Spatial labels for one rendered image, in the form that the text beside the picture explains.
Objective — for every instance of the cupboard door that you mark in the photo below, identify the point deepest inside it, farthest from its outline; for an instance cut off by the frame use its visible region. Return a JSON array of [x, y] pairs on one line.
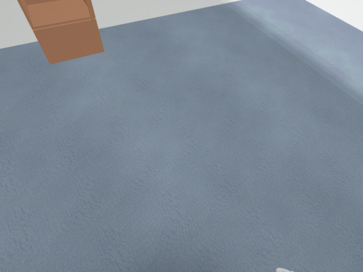
[[93, 22]]

